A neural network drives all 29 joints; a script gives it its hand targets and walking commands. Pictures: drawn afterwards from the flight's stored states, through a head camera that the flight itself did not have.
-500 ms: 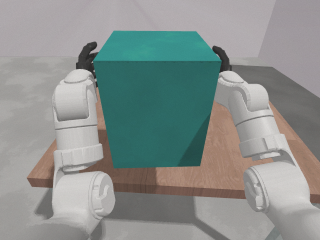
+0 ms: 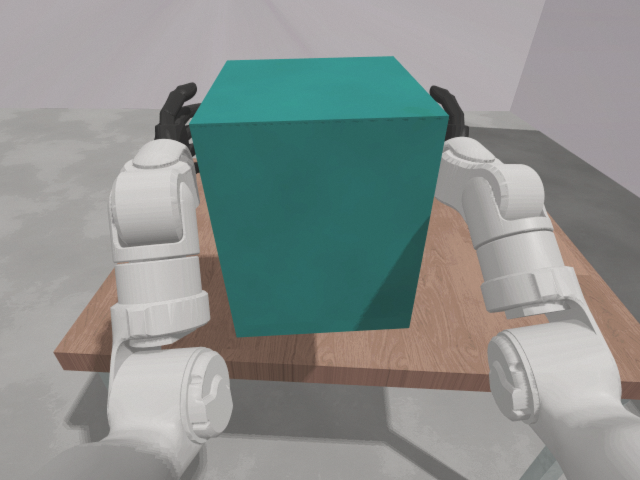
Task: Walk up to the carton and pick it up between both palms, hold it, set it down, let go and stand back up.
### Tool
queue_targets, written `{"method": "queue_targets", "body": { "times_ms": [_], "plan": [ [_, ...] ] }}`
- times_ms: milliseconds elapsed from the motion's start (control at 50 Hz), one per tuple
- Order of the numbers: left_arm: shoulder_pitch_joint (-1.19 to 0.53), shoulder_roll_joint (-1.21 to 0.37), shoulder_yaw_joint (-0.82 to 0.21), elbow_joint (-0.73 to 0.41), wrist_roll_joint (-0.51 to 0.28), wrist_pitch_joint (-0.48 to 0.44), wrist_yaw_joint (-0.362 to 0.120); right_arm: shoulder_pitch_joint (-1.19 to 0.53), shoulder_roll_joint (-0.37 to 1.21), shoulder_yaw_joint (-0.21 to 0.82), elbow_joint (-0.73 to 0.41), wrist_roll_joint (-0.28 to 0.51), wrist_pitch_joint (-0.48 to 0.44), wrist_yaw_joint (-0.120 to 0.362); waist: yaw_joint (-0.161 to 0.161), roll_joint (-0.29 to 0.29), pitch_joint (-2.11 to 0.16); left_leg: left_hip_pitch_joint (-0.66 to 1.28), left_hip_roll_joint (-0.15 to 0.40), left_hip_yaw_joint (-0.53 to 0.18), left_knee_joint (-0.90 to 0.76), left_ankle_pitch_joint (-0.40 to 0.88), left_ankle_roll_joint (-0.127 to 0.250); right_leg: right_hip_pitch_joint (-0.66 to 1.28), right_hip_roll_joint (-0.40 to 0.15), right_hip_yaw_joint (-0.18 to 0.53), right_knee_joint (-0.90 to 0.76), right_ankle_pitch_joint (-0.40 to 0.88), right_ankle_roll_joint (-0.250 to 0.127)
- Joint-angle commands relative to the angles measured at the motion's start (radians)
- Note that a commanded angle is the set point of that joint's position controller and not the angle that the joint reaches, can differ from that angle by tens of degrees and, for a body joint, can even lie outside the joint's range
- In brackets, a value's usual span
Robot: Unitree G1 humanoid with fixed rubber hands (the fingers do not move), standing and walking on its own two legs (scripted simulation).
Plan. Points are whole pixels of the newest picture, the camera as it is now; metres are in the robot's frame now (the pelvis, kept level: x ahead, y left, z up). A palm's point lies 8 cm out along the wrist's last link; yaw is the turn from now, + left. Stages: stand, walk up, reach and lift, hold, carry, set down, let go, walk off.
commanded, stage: hold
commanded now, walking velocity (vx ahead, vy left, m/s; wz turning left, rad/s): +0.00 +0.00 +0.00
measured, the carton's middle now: (317, 192) +0.37 +0.00 +0.25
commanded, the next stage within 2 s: set down in 0.34 s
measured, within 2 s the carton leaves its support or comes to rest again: neither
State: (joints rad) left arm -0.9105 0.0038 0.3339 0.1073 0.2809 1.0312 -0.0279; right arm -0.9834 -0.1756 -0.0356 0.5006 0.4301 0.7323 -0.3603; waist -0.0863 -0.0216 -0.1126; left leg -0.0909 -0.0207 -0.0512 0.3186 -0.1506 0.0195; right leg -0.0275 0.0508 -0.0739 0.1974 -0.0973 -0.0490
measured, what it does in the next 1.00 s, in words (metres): stands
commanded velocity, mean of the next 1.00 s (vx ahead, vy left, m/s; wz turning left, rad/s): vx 0.00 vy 0.00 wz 0.00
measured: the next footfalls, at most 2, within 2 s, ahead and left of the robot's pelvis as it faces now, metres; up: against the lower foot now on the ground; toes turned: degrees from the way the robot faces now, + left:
none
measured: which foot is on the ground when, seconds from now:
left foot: down 0.00-1.00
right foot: down 0.00-1.00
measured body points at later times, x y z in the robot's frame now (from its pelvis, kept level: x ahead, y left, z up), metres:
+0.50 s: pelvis +0.00 -0.01 +0.00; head -0.07 +0.01 +0.44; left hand +0.37 +0.15 +0.32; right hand +0.38 -0.15 +0.31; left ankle +0.02 +0.10 -0.75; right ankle +0.01 -0.09 -0.75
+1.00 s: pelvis +0.02 +0.00 +0.00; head +0.01 +0.03 +0.45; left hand +0.41 +0.13 +0.24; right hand +0.40 -0.16 +0.20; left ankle +0.02 +0.10 -0.75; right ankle +0.01 -0.09 -0.75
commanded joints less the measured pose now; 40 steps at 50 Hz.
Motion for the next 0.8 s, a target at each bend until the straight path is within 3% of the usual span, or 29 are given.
{"method": "queue_targets", "body": {
  "times_ms": [0, 320, 340, 420, 520, 640, 700, 780],
  "plan": [
    [-0.702, -0.444, -0.408, -0.119, -0.208, -0.062, -0.134, -0.798, 0.395, 0.193, -0.256, 0.093, -0.054, 0.064, -0.002, 0.055, -0.351, 0.091, 0.0, 0.004, -0.025, 0.214, -0.053, 0.123, -0.003, 0.018, -0.001, 0.13, 0.066],
    [-0.689, -0.422, -0.376, -0.092, -0.195, -0.062, -0.162, -0.807, 0.416, 0.213, -0.281, 0.113, -0.054, 0.039, 0.006, 0.02, -0.352, 0.116, -0.012, 0.014, -0.009, 0.265, -0.035, 0.131, -0.023, 0.027, -0.01, 0.195, 0.078],
    [-0.725, -0.397, -0.353, -0.125, -0.172, -0.078, -0.17, -0.828, 0.434, 0.185, -0.321, 0.065, -0.078, 0.045, -0.01, 0.029, -0.307, 0.09, -0.006, 0.009, -0.01, 0.267, -0.026, 0.145, -0.029, 0.019, 0.002, 0.204, 0.079],
    [-0.703, -0.358, -0.304, -0.114, -0.118, -0.121, -0.197, -0.786, 0.41, 0.132, -0.303, -0.007, -0.136, 0.055, -0.011, 0.024, -0.312, 0.102, -0.014, 0.015, -0.032, 0.246, -0.02, 0.18, -0.033, 0.011, 0.001, 0.225, 0.08],
    [-0.656, -0.306, -0.261, -0.033, -0.059, -0.19, -0.22, -0.724, 0.361, 0.057, -0.25, -0.115, -0.23, 0.07, -0.022, 0.014, -0.211, 0.069, -0.016, 0.031, -0.075, 0.097, -0.015, 0.169, -0.039, -0.016, -0.028, 0.092, 0.068],
    [-0.583, -0.293, -0.243, 0.031, -0.016, -0.286, -0.218, -0.635, 0.323, -0.023, -0.203, -0.252, -0.359, 0.125, -0.038, 0.03, -0.134, 0.047, -0.004, 0.039, -0.116, -0.047, -0.02, 0.153, -0.04, -0.048, -0.057, -0.062, 0.048],
    [-0.546, -0.306, -0.279, -0.009, -0.02, -0.315, -0.201, -0.599, 0.32, -0.022, -0.23, -0.293, -0.414, 0.151, -0.044, 0.05, -0.181, 0.098, 0.001, 0.038, -0.112, 0.01, -0.031, 0.179, -0.032, -0.064, -0.056, -0.01, 0.042],
    [-0.494, -0.345, -0.365, -0.128, -0.048, -0.344, -0.166, -0.571, 0.341, 0.037, -0.326, -0.306, -0.484, 0.169, -0.044, 0.067, -0.318, 0.225, 0.003, 0.029, -0.073, 0.227, -0.048, 0.235, -0.018, -0.071, -0.045, 0.18, 0.043]
  ]
}}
